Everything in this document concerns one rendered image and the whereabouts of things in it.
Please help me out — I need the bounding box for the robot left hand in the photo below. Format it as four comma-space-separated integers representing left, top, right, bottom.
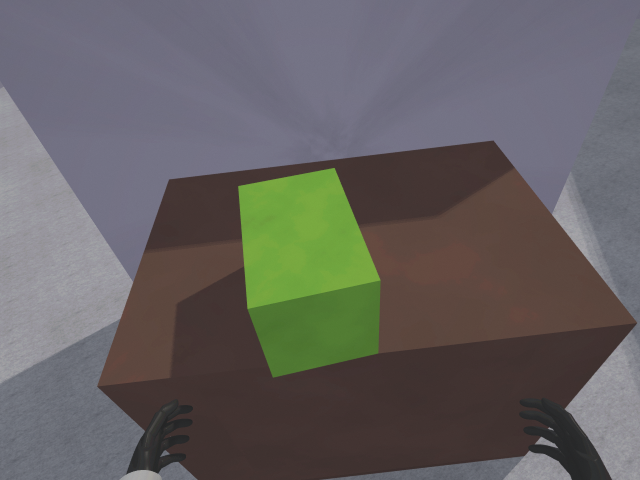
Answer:
126, 399, 193, 474

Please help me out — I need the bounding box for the pedestal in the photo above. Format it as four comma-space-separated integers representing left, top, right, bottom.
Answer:
97, 141, 637, 480

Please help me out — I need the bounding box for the carton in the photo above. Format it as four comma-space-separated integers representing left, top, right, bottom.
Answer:
238, 168, 381, 378

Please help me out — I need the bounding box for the robot right hand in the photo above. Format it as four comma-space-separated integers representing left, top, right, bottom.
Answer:
519, 398, 612, 480

